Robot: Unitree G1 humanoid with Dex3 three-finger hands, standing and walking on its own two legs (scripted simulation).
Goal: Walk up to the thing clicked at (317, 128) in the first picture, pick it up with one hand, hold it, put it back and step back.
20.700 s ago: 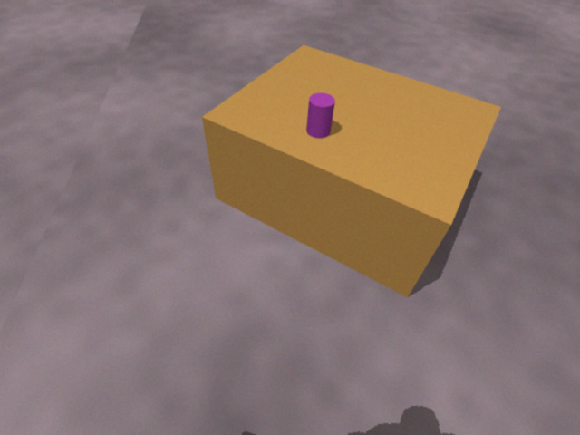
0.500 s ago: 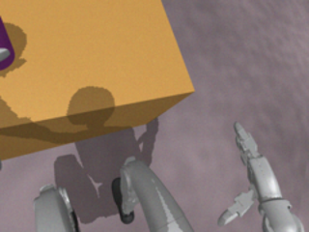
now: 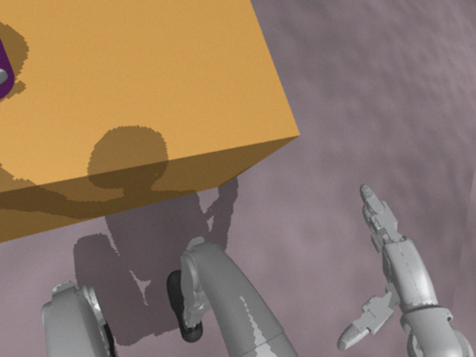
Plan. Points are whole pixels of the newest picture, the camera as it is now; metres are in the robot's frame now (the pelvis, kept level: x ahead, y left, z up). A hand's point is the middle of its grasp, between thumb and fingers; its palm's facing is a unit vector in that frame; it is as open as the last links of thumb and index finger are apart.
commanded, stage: open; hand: left
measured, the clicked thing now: out of the picture +0.59 +0.19 -0.04
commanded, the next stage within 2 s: withdraw in 0.30 s
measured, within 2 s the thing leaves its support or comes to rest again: neither
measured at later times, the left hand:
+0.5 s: hand out of the picture +0.59 +0.21 -0.04, palm faces +0.22 -0.97 +0.00, open 15.5 cm
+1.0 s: hand out of the picture +0.58 +0.31 +0.09, palm faces +0.30 -0.95 -0.08, open 17.6 cm
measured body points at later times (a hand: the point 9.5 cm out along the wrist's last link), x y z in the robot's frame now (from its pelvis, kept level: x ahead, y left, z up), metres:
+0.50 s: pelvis -0.01 +0.00 +0.00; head +0.22 +0.09 +0.37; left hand +0.57 +0.26 -0.03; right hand +0.18 -0.25 +0.10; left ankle +0.04 +0.11 -0.52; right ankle +0.08 -0.13 -0.52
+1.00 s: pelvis +0.01 +0.01 +0.06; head +0.20 +0.09 +0.46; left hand +0.55 +0.36 +0.09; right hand +0.18 -0.24 +0.12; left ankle +0.04 +0.11 -0.52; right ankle +0.08 -0.13 -0.52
